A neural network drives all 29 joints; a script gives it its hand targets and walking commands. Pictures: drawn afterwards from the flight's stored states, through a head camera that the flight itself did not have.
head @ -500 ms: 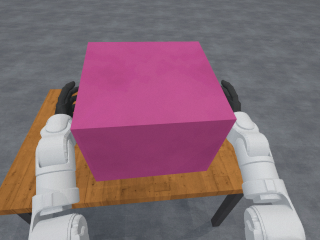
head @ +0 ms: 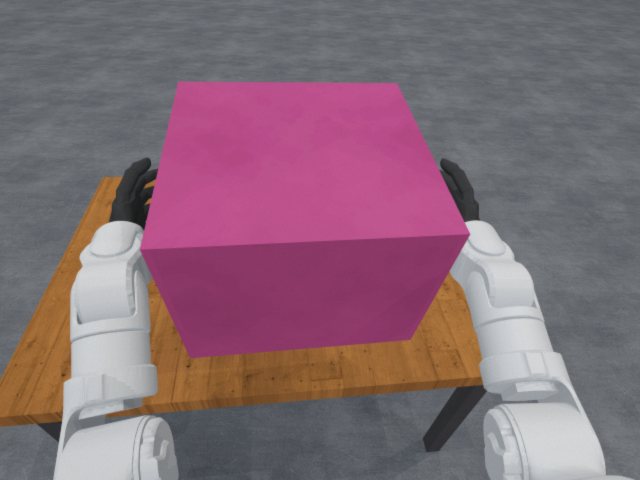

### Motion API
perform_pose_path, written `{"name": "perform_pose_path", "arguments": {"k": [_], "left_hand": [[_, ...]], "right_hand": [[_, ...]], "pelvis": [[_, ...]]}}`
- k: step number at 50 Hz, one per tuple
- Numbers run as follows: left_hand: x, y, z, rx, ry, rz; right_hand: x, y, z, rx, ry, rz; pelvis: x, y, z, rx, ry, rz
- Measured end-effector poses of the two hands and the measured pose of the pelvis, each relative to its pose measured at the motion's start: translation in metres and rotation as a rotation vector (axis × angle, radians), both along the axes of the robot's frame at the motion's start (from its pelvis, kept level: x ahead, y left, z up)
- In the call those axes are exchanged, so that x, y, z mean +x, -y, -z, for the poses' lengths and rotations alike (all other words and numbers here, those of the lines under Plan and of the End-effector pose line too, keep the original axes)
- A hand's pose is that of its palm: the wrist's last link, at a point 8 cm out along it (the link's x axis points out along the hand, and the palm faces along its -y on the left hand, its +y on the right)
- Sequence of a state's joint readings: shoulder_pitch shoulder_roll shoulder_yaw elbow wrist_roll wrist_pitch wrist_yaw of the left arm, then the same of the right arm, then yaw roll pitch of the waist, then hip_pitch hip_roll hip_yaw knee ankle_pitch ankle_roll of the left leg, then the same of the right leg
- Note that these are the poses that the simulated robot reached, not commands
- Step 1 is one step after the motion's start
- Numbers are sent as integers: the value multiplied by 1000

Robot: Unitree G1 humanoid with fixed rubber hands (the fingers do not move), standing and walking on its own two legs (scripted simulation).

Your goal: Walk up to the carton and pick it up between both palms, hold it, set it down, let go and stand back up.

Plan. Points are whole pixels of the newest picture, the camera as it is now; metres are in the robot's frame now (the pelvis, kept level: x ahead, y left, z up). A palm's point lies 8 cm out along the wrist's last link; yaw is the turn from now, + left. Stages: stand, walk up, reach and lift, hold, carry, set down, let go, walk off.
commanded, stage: hold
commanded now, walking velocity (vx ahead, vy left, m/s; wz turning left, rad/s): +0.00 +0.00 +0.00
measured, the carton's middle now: (298, 214) +0.42 +0.01 +0.13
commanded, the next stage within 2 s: none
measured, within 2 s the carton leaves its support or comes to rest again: neither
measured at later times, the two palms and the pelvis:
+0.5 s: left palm (132, 228) +0.36 +0.20 +0.17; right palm (459, 222) +0.36 -0.19 +0.17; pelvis +0.00 +0.00 +0.00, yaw +0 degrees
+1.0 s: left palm (129, 226) +0.36 +0.21 +0.17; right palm (456, 222) +0.36 -0.19 +0.17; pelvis +0.00 +0.00 +0.00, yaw +0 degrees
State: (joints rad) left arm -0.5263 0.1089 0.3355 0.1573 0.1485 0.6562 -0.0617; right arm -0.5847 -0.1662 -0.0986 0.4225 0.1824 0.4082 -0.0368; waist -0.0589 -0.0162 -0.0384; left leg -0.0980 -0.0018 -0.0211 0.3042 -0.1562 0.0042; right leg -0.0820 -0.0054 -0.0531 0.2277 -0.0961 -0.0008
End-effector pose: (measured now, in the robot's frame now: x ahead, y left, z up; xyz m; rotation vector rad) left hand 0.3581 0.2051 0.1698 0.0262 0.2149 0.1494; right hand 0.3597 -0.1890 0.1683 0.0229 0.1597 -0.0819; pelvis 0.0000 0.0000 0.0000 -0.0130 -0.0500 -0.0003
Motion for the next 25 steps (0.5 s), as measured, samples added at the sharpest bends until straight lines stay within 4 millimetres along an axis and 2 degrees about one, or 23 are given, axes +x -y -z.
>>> {"name": "perform_pose_path", "arguments": {"k": [25], "left_hand": [[-2, 2, 2, 7, 7, -4]], "right_hand": [[0, 1, 0, 2, 8, -3]], "pelvis": [[3, 1, 0, -2, 3, -4]]}}
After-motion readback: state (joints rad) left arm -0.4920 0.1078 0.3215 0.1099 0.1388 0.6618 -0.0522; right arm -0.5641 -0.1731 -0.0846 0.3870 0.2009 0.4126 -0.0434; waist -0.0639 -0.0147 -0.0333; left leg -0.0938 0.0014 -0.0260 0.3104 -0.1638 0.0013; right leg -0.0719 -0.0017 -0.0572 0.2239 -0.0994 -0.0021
